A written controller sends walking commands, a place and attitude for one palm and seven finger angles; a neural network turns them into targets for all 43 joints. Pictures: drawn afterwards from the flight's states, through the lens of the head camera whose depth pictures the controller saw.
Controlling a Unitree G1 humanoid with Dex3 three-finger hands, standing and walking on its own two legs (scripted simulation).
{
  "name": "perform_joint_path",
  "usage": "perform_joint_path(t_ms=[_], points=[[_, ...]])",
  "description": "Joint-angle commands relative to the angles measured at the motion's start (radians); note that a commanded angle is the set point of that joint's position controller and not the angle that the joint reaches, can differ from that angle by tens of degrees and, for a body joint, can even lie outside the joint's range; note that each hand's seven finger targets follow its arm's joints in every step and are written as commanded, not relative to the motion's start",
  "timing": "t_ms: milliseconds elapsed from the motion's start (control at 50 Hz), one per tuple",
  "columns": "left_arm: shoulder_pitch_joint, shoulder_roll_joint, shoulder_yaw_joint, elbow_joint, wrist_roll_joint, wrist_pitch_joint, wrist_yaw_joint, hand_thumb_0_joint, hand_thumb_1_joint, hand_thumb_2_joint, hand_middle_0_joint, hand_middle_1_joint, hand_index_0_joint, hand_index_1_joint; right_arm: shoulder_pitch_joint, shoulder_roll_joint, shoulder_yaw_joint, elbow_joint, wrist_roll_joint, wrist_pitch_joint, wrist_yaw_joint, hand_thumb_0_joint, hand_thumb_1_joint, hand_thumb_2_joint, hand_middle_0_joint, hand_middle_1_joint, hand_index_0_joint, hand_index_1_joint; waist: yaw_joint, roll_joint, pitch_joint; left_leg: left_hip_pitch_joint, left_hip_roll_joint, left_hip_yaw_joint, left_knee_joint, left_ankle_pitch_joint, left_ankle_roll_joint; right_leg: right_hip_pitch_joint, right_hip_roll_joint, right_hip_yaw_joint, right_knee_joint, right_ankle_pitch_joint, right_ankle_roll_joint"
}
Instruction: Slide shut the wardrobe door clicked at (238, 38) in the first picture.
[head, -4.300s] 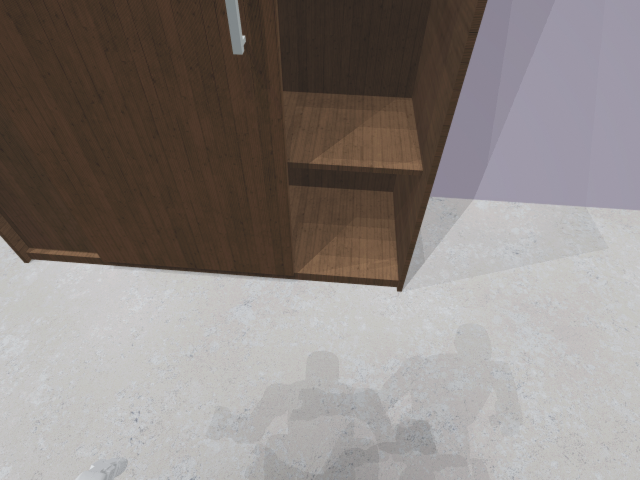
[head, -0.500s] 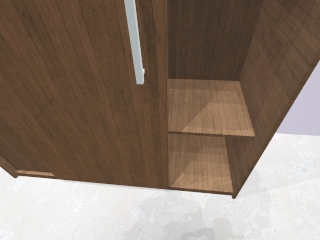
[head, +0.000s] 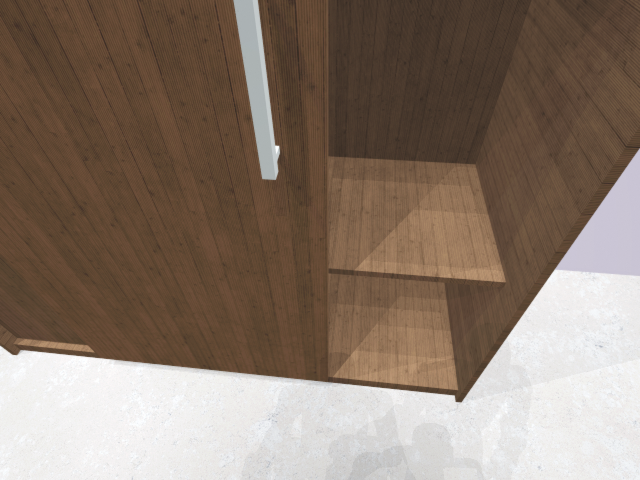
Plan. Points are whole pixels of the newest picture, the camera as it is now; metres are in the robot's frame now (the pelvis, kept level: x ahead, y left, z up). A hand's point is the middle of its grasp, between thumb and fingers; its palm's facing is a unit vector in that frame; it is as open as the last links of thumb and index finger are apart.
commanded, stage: come to a stop and stand still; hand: left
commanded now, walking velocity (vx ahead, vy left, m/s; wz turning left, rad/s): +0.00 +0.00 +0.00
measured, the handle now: (262, 83) +0.51 +0.10 +0.25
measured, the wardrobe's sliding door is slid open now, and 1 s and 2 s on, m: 0.40 0.40 0.40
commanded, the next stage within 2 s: look again from close up in 0.40 s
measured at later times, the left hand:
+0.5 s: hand out of the picture +0.03 +0.16 -0.17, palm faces +0.03 -0.98 -0.20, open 7.3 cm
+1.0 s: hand out of the picture +0.02 +0.16 -0.17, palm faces +0.04 -0.98 -0.19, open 7.3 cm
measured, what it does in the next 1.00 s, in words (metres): stands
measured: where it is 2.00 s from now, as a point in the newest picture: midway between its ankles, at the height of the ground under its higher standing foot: outside the picture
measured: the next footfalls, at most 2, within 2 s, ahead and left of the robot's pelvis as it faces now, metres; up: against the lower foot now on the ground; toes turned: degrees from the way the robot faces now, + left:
none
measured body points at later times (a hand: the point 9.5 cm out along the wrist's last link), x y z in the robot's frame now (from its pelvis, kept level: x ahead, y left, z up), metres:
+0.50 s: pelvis +0.02 -0.01 +0.00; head +0.03 -0.02 +0.45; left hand +0.03 +0.21 -0.15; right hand +0.02 -0.24 -0.16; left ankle -0.03 +0.10 -0.74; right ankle +0.04 -0.12 -0.74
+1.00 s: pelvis +0.02 -0.01 +0.00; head +0.03 -0.01 +0.45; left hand +0.02 +0.21 -0.16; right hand +0.00 -0.23 -0.16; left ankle -0.03 +0.10 -0.74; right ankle +0.04 -0.12 -0.74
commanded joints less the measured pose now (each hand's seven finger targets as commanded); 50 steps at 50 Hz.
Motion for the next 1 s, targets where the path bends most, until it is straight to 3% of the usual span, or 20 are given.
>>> perform_joint_path(t_ms=[0,80,160,240,400,460,600,760,980], points=[[0.055,0.093,0.015,-0.028,-0.001,-0.013,0.005,0.0,0.9,0.9,-0.2,-0.3,-0.2,-0.3,0.053,-0.093,-0.018,-0.017,0.001,-0.014,-0.013,0.0,-0.9,-0.9,0.2,0.3,0.2,0.3,0.006,-0.031,0.047,-0.105,0.116,-0.107,-0.111,0.096,0.0,0.084,-0.083,0.089,-0.062,0.135,-0.049],[0.048,0.098,0.015,-0.03,0.0,-0.013,0.005,0.0,0.9,0.9,-0.2,-0.3,-0.2,-0.3,0.048,-0.091,-0.018,-0.014,0.001,-0.012,-0.013,0.0,-0.9,-0.9,0.2,0.3,0.2,0.3,0.004,-0.052,0.046,-0.092,0.118,-0.106,-0.114,0.091,-0.001,0.088,-0.083,0.089,-0.073,0.129,-0.049],[0.044,0.105,0.016,-0.033,-0.002,-0.015,0.005,0.0,0.9,0.9,-0.2,-0.3,-0.2,-0.3,0.043,-0.097,-0.019,-0.01,0.0,-0.015,-0.013,0.0,-0.9,-0.9,0.2,0.3,0.2,0.3,0.003,-0.023,0.02,-0.067,0.118,-0.102,-0.108,0.13,-0.004,0.102,-0.085,0.09,-0.068,0.171,-0.051],[0.044,0.109,0.016,-0.031,-0.001,-0.016,0.005,0.0,0.9,0.9,-0.2,-0.3,-0.2,-0.3,0.031,-0.099,-0.02,-0.011,0.001,-0.014,-0.014,0.0,-0.9,-0.9,0.2,0.3,0.2,0.3,0.004,-0.032,0.026,-0.059,0.118,-0.097,-0.102,0.14,-0.007,0.104,-0.088,0.092,-0.076,0.197,-0.051],[0.04,0.114,0.016,-0.033,-0.001,-0.013,0.004,0.0,0.9,0.9,-0.2,-0.3,-0.2,-0.3,0.024,-0.106,-0.02,-0.005,0.001,-0.011,-0.015,0.0,-0.9,-0.9,0.2,0.3,0.2,0.3,0.005,-0.025,0.042,-0.06,0.121,-0.097,-0.113,0.118,-0.009,0.102,-0.082,0.091,-0.093,0.159,-0.051],[0.041,0.117,0.016,-0.031,-0.002,-0.014,0.004,0.0,0.9,0.9,-0.2,-0.3,-0.2,-0.3,0.029,-0.107,-0.019,-0.003,0.001,-0.015,-0.016,0.0,-0.9,-0.9,0.2,0.3,0.2,0.3,0.005,-0.009,0.014,-0.046,0.126,-0.1,-0.114,0.144,-0.009,0.121,-0.082,0.088,-0.085,0.181,-0.052],[0.044,0.115,0.014,-0.03,-0.002,-0.01,0.005,0.0,0.9,0.9,-0.2,-0.3,-0.2,-0.3,0.033,-0.103,-0.018,0.006,0.002,-0.009,-0.016,0.0,-0.9,-0.9,0.2,0.3,0.2,0.3,0.008,-0.028,0.062,-0.075,0.121,-0.1,-0.122,0.09,-0.011,0.103,-0.079,0.09,-0.106,0.119,-0.052],[0.054,0.111,0.015,-0.028,-0.003,-0.012,0.005,0.0,0.9,0.9,-0.2,-0.3,-0.2,-0.3,0.05,-0.099,-0.016,0.01,0.001,-0.015,-0.018,0.0,-0.9,-0.9,0.2,0.3,0.2,0.3,0.009,-0.018,0.034,-0.058,0.127,-0.106,-0.119,0.135,-0.007,0.119,-0.078,0.083,-0.092,0.151,-0.053],[0.061,0.102,0.014,-0.026,-0.001,-0.009,0.007,0.0,0.9,0.9,-0.2,-0.3,-0.2,-0.3,0.059,-0.085,-0.018,0.017,0.003,-0.012,-0.019,0.0,-0.9,-0.9,0.2,0.3,0.2,0.3,0.01,-0.022,0.068,-0.07,0.127,-0.106,-0.125,0.11,-0.007,0.101,-0.074,0.077,-0.1,0.119,-0.052]])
